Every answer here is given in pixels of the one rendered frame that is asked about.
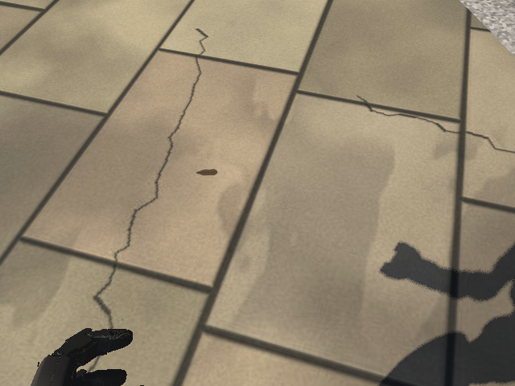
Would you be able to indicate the left robot hand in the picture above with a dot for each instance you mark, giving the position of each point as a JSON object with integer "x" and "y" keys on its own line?
{"x": 59, "y": 368}

